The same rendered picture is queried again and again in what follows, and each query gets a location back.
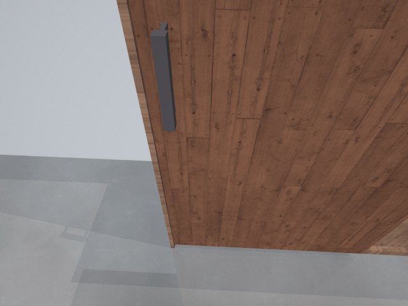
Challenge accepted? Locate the handle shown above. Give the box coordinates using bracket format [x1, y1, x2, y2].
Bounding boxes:
[150, 22, 177, 131]

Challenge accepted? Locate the wardrobe door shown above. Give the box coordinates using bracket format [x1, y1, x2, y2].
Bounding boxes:
[129, 0, 408, 254]
[374, 219, 408, 247]

